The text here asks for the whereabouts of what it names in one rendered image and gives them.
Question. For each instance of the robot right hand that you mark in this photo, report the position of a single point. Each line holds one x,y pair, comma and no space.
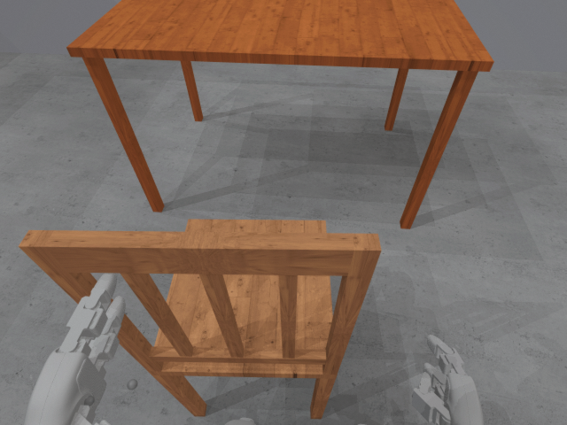
455,400

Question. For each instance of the chair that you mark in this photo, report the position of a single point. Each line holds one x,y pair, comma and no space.
248,298

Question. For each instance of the robot left hand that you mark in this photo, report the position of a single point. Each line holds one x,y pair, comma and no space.
75,370

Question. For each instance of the table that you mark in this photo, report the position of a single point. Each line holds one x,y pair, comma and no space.
404,34

